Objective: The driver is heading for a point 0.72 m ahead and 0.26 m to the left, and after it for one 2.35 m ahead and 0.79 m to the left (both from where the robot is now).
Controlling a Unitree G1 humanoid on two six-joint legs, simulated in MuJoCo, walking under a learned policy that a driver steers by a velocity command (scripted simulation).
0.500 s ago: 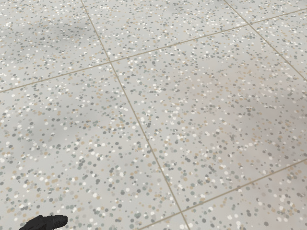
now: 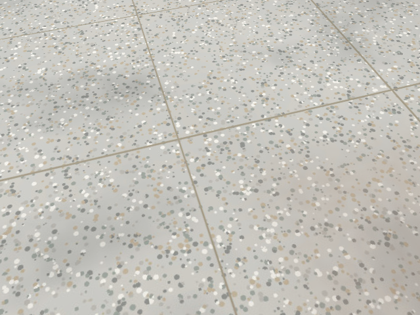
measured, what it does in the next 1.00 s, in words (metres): walks ahead: left foot, then right foot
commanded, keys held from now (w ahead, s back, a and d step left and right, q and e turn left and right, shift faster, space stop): w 0.26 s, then no key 0.24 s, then q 0.42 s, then w+q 0.08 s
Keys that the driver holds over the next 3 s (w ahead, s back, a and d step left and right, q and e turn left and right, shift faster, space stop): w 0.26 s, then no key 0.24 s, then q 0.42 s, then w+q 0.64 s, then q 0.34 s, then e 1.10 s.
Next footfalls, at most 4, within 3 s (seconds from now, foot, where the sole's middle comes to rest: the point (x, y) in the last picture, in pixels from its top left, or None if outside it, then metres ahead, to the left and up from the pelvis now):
0.10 left None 0.25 0.14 -0.78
0.56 right None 0.47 -0.08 -0.78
0.96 left None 0.36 0.15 -0.78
1.44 right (237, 264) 0.65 0.01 -0.78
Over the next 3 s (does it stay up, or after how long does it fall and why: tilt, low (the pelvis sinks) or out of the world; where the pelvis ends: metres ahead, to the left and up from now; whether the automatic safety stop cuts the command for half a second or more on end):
stays up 0.74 0.23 0.00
